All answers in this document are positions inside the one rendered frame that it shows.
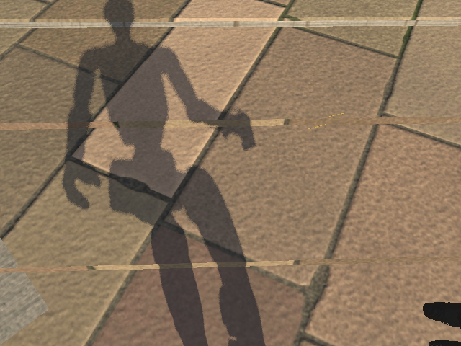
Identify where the right robot hand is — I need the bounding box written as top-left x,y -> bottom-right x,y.
423,302 -> 461,346

